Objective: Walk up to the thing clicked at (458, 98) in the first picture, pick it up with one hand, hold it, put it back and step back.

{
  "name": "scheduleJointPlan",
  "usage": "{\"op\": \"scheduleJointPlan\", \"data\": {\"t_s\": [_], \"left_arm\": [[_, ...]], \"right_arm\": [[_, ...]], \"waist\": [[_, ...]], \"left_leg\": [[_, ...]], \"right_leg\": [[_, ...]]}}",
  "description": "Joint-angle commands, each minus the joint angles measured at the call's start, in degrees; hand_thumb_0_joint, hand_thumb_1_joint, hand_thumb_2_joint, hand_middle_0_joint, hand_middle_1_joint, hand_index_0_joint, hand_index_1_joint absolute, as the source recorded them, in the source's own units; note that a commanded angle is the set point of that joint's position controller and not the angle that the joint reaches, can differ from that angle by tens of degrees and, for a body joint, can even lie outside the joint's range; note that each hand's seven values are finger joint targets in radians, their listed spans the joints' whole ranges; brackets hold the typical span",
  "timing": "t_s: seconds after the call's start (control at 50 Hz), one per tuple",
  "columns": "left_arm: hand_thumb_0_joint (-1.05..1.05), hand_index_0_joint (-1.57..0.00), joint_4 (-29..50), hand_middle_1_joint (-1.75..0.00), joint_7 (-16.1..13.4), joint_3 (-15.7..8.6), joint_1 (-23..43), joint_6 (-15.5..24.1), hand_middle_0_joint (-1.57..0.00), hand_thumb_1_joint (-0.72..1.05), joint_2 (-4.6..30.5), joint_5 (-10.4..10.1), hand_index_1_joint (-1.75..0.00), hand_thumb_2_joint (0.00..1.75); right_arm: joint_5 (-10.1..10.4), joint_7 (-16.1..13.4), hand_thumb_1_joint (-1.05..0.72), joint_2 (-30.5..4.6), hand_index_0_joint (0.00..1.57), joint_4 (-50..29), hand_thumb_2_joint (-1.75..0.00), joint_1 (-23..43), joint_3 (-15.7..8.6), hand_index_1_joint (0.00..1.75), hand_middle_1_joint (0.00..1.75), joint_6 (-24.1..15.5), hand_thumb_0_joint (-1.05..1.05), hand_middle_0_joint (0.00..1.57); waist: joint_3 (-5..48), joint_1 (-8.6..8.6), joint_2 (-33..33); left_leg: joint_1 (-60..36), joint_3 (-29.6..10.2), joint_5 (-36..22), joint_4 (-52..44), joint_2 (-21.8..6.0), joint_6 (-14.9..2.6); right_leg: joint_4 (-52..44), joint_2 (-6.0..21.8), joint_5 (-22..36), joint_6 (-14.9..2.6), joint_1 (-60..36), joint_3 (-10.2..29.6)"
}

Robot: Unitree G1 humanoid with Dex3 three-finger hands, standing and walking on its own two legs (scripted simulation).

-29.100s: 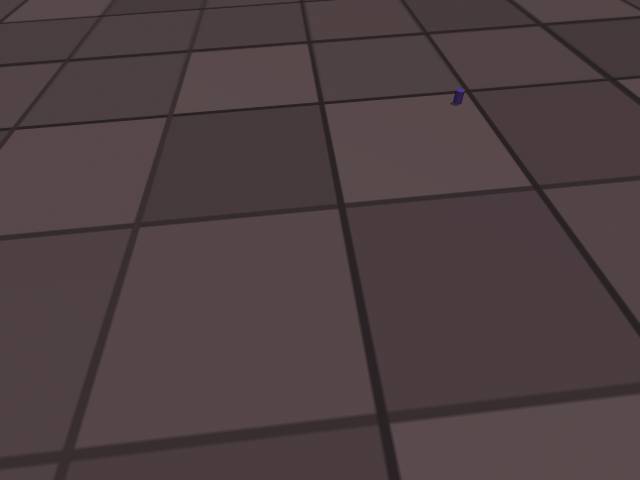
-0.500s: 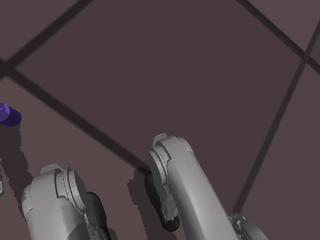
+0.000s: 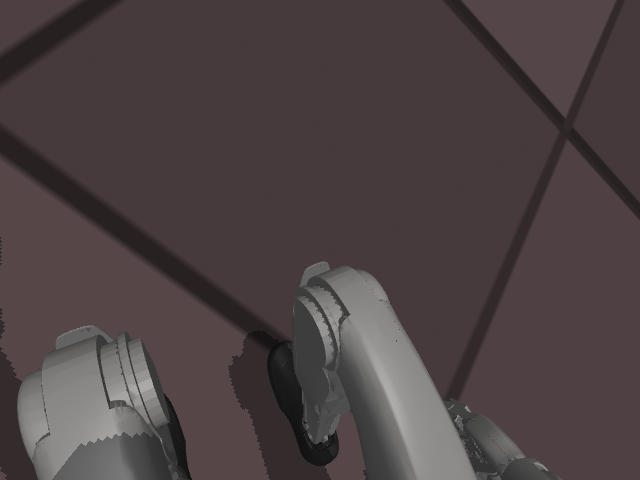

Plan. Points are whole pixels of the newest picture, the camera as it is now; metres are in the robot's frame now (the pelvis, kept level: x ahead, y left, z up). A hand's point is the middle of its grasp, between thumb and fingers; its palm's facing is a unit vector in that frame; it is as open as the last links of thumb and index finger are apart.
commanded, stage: rest palm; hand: left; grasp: from above
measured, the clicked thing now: out of the picture +0.47 +0.34 -0.27
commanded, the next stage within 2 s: close in 1.10 s
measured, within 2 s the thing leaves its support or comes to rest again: neither
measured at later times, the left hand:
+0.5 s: hand out of the picture +0.45 +0.33 -0.24, palm faces -0.48 -0.18 -0.86, open 14.2 cm
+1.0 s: hand out of the picture +0.45 +0.33 -0.25, palm faces -0.44 -0.15 -0.89, open 14.3 cm
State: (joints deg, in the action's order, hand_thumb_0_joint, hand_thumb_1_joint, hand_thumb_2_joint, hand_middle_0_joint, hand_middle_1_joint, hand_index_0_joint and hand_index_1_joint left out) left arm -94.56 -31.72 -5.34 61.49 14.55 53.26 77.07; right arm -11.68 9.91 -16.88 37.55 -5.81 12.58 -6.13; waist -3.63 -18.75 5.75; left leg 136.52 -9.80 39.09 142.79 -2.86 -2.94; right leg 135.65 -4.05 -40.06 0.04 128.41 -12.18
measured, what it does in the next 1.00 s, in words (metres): stands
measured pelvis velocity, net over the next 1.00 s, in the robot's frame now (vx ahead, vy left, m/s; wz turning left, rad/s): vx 0.00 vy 0.00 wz -0.04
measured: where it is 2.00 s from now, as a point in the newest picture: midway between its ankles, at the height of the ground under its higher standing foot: (244, 451)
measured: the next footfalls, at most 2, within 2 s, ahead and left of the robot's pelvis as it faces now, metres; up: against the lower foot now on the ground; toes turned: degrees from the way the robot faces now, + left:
none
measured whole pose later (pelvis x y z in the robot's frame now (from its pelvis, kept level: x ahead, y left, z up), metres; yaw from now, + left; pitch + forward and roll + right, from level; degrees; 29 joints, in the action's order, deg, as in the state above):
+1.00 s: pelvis +0.00 +0.00 -0.01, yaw -3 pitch +28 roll -14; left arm -99.1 -32.5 -6.5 62.3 11.2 59.3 73.1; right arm -12.8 12.7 -18.6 35.8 -5.7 17.8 -11.8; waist -8.1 -21.1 8.2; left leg 136.2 -12.5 39.9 145.3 -3.6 -2.8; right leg 136.2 -5.4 -39.1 0.4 128.0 -14.3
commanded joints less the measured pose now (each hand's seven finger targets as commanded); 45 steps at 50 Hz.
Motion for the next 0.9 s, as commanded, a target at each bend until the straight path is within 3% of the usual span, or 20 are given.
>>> {"op": "scheduleJointPlan", "data": {"t_s": [0.0, 0.08, 0.1, 0.12, 0.14, 0.18, 0.2, 0.24, 0.32, 0.34, 0.38, 0.4, 0.46, 0.54, 0.66, 0.78, 0.82, 0.84, 0.86, 0.88], "left_arm": [[0.0, -0.1, 4.5, -0.97, -4.0, -1.2, 18.4, -3.0, -0.1, -0.49, 14.4, -2.6, -0.98, 0.97], [0.0, -0.08, 3.7, -0.98, -1.5, 0.0, 17.9, -4.8, -0.08, -0.52, 13.2, -4.0, -0.98, 0.96], [0.0, -0.08, 3.9, -0.98, -1.2, -3.2, 16.6, -5.1, -0.09, -0.52, 17.5, -4.6, -0.98, 0.97], [0.0, -0.09, 5.0, -0.98, -0.9, -3.9, 15.3, -5.1, -0.1, -0.53, 18.6, -5.1, -0.99, 0.99], [0.0, -0.1, 3.9, -0.97, -0.3, -2.4, 14.8, -5.1, -0.12, -0.51, 16.0, -5.7, -0.99, 1.01], [0.0, -0.08, 4.1, -0.99, 0.5, -2.6, 13.2, -5.0, -0.1, -0.54, 16.6, -5.9, -1.0, 0.99], [0.0, -0.07, 3.9, -0.99, 1.0, -4.8, 12.4, -5.0, -0.09, -0.55, 19.3, -6.0, -1.0, 0.98], [0.0, -0.06, 5.4, -0.99, 2.1, -4.7, 12.0, -4.2, -0.08, -0.56, 19.1, -6.7, -1.01, 1.01], [0.0, -0.05, 5.9, -0.98, 2.6, -4.1, 11.7, -2.1, -0.08, -0.58, 19.4, -7.1, -1.0, 1.03], [0.0, -0.05, 7.8, -0.97, 2.6, -4.3, 12.0, -1.2, -0.08, -0.58, 19.9, -7.2, -1.0, 1.03], [0.0, -0.05, 7.0, -0.98, 2.8, -3.2, 12.0, -0.1, -0.09, -0.57, 18.7, -6.7, -1.01, 1.04], [0.0, -0.05, 5.6, -0.98, 2.9, -2.2, 12.5, 0.3, -0.08, -0.57, 18.1, -6.3, -1.01, 1.03], [0.0, -0.05, 8.3, -0.96, 1.7, -2.9, 13.1, 1.6, -0.09, -0.58, 20.6, -5.6, -1.0, 1.05], [0.0, -0.05, 5.8, -0.96, -0.4, -0.3, 12.8, 2.1, -0.1, -0.58, 17.7, -4.2, -1.0, 1.07], [0.0, -0.04, 4.4, -0.95, -3.7, -0.1, 14.8, 0.9, -0.09, -0.59, 18.1, -3.3, -1.0, 1.06], [0.0, -0.05, 2.0, -0.95, -4.2, 1.2, 16.8, -2.0, -0.09, -0.58, 16.3, -3.6, -0.99, 1.02], [0.0, -0.06, 2.2, -0.95, -4.0, 0.5, 16.0, -2.8, -0.1, -0.57, 18.2, -3.8, -0.99, 1.02], [0.0, -0.06, 2.1, -0.95, -4.1, -1.6, 15.9, -3.2, -0.1, -0.58, 20.1, -4.1, -1.0, 1.04], [0.0, -0.07, 2.0, -0.95, -3.8, -0.8, 15.3, -3.3, -0.11, -0.56, 18.9, -4.2, -1.0, 1.04], [0.0, -0.07, 1.4, -0.95, -3.9, -2.3, 15.1, -3.5, -0.11, -0.57, 20.2, -4.5, -1.0, 1.03]], "right_arm": [[0.1, 0.1, -0.9, -17.7, 0.2, 0.7, -0.9, -12.8, -4.4, 0.3, 0.3, -1.8, 0.0, 0.2], [0.0, 0.8, -0.9, -17.7, 0.2, 0.4, -0.9, -13.2, -3.6, 0.3, 0.3, -3.5, 0.0, 0.2], [0.2, 0.8, -0.9, -18.7, 0.2, -0.1, -0.9, -12.9, -3.8, 0.3, 0.3, -3.7, 0.0, 0.2], [0.4, 0.6, -0.9, -18.5, 0.2, -0.8, -0.9, -12.9, -3.7, 0.3, 0.3, -3.6, 0.0, 0.2], [0.5, 0.6, -0.9, -17.7, 0.2, -1.3, -0.9, -12.4, -3.4, 0.3, 0.3, -3.6, 0.0, 0.2], [0.4, 0.5, -0.9, -17.7, 0.2, -1.1, -0.9, -11.9, -3.1, 0.3, 0.3, -3.4, 0.0, 0.2], [0.5, 0.4, -0.9, -18.1, 0.2, -0.2, -0.9, -13.3, -3.2, 0.3, 0.3, -3.2, 0.0, 0.2], [0.6, 0.4, -0.9, -17.6, 0.2, -0.2, -0.9, -13.5, -2.9, 0.3, 0.3, -2.9, 0.0, 0.2], [0.3, 0.3, -0.9, -17.9, 0.2, -0.3, -0.9, -13.5, -1.8, 0.3, 0.3, -2.4, 0.0, 0.2], [0.2, 0.3, -0.9, -17.9, 0.2, 0.1, -0.9, -13.7, -2.1, 0.3, 0.3, -2.3, 0.0, 0.2], [0.0, 0.4, -0.9, -17.7, 0.2, 0.5, -0.9, -13.7, -1.6, 0.3, 0.3, -2.2, 0.0, 0.2], [-0.4, 0.5, -0.9, -18.2, 0.2, 0.5, -0.9, -13.6, -1.2, 0.3, 0.3, -2.3, 0.0, 0.2], [-0.5, 0.4, -0.9, -18.7, 0.2, 0.2, -0.9, -12.9, -1.2, 0.3, 0.3, -2.3, 0.0, 0.2], [-1.1, 0.7, -0.9, -19.2, 0.2, -0.3, -0.9, -11.2, -1.0, 0.3, 0.3, -2.7, 0.0, 0.2], [-1.1, 1.3, -0.9, -20.1, 0.2, 0.2, -0.9, -11.0, -0.7, 0.3, 0.3, -4.0, 0.0, 0.2], [-1.0, 2.2, -0.9, -20.3, 0.2, -0.1, -0.91, -10.6, -0.5, 0.3, 0.3, -5.7, 0.0, 0.2], [-0.7, 2.2, -0.9, -20.8, 0.2, -1.1, -0.91, -9.3, -0.6, 0.3, 0.3, -6.1, 0.0, 0.2], [-0.8, 2.1, -0.9, -21.3, 0.2, -1.0, -0.91, -9.8, -0.9, 0.3, 0.3, -6.2, 0.0, 0.2], [-0.8, 2.1, -0.9, -21.0, 0.2, -1.3, -0.91, -9.7, -0.7, 0.3, 0.3, -6.2, 0.0, 0.2], [-0.9, 2.1, -0.9, -20.9, 0.2, -0.6, -0.91, -10.4, -0.7, 0.3, 0.3, -6.1, 0.0, 0.2]], "waist": [[36.3, -1.93, -28.5], [35.1, -2.74, -27.4], [35.5, -1.92, -27.5], [37.8, -0.67, -28.2], [37.0, -1.33, -28.0], [37.0, -1.41, -26.6], [36.5, -1.58, -26.1], [36.8, -1.41, -26.4], [35.3, -2.82, -24.2], [37.0, -2.36, -26.1], [35.4, -2.94, -27.2], [33.4, -4.09, -26.7], [35.8, -2.52, -29.3], [33.3, -2.93, -28.8], [33.2, -3.44, -29.1], [29.2, -4.47, -30.2], [31.1, -3.43, -30.1], [31.2, -3.72, -29.0], [31.6, -3.61, -30.0], [31.0, -3.86, -29.9]], "left_leg": [[-32.0, 1.5, -11.1, -14.0, -0.2, 1.59], [-31.4, 1.3, -9.7, -13.1, -0.2, 1.26], [-31.3, 1.1, -9.3, -13.2, -0.3, 1.22], [-32.0, 1.1, -10.4, -13.7, -0.3, 1.45], [-31.5, 1.0, -10.0, -13.6, -0.3, 1.39], [-29.6, 1.4, -9.8, -13.0, -0.3, 1.04], [-29.4, 1.3, -10.8, -12.7, -0.4, 1.01], [-29.7, 1.4, -12.5, -12.3, -0.4, 1.02], [-28.0, 1.2, -14.0, -10.4, -0.6, 0.66], [-29.7, 1.0, -14.6, -11.1, -0.8, 0.91], [-31.6, 0.2, -15.5, -11.1, -0.9, 1.38], [-30.8, 0.0, -14.1, -10.8, -1.0, 1.39], [-33.4, -0.4, -13.6, -11.6, -1.2, 1.73], [-31.4, -0.1, -11.4, -11.7, -1.3, 1.66], [-32.7, -1.5, -13.6, -12.3, -1.5, 2.28], [-31.6, -1.7, -10.3, -13.1, -1.5, 2.43], [-32.0, -1.7, -10.0, -13.2, -1.6, 2.42], [-31.8, -2.0, -9.6, -13.0, -1.6, 2.33], [-31.9, -1.6, -9.8, -13.1, -1.5, 2.34], [-31.3, -1.5, -9.1, -13.2, -1.5, 2.28]], "right_leg": [[-12.0, -2.1, 16.0, -1.81, -14.6, -1.9], [-11.9, -2.0, 14.8, -1.69, -15.0, -1.6], [-12.0, -2.0, 14.0, -1.7, -16.1, -1.5], [-12.2, -2.1, 14.8, -1.79, -17.9, -1.4], [-11.9, -2.2, 14.6, -1.9, -17.5, -1.4], [-12.7, -2.7, 14.9, -1.69, -19.2, -1.4], [-12.5, -2.5, 15.8, -1.61, -19.8, -1.3], [-12.3, -2.5, 17.1, -1.57, -20.6, -1.2], [-13.1, -2.8, 19.3, -1.1, -22.8, -1.3], [-12.8, -3.0, 19.8, -1.1, -24.1, -1.3], [-12.0, -2.9, 19.3, -1.44, -21.7, -2.3], [-12.1, -2.9, 18.2, -1.49, -20.6, -2.7], [-11.9, -3.1, 17.5, -1.62, -20.7, -3.1], [-12.4, -3.8, 16.5, -1.56, -20.1, -3.3], [-10.7, -3.4, 18.6, -1.55, -18.0, -4.5], [-10.3, -3.1, 16.0, -1.7, -14.9, -4.4], [-10.4, -3.4, 15.8, -1.79, -15.7, -4.1], [-10.5, -3.0, 15.2, -1.54, -16.1, -4.1], [-10.7, -3.2, 15.3, -1.66, -16.9, -3.9], [-11.0, -3.2, 14.8, -1.65, -17.2, -3.7]]}}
